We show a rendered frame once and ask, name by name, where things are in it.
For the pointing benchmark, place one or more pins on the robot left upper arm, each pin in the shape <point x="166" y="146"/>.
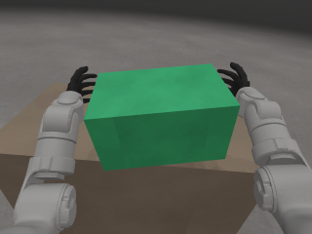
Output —
<point x="44" y="208"/>

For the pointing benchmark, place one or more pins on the pedestal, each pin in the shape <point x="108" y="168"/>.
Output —
<point x="205" y="197"/>

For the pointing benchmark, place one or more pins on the robot right upper arm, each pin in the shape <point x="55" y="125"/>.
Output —
<point x="286" y="192"/>

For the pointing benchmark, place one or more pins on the robot right forearm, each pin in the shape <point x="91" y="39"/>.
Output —
<point x="271" y="140"/>

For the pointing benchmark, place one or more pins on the robot left forearm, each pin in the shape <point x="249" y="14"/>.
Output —
<point x="54" y="153"/>

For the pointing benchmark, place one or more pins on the carton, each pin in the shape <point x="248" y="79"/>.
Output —
<point x="160" y="116"/>

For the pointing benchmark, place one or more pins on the left robot hand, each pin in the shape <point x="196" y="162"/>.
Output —
<point x="76" y="82"/>

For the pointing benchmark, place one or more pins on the right robot hand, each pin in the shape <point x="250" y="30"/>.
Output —
<point x="240" y="80"/>

